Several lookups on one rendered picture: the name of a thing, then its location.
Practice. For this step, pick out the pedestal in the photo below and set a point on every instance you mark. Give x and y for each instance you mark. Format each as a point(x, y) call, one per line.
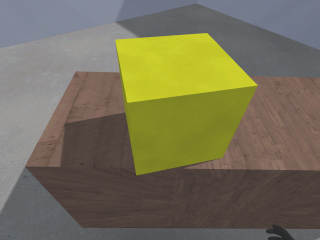
point(269, 174)

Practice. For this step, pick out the carton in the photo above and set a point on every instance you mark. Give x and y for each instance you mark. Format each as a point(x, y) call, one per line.
point(184, 98)

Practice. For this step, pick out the robot right hand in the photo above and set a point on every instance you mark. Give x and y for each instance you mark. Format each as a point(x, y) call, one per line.
point(278, 230)

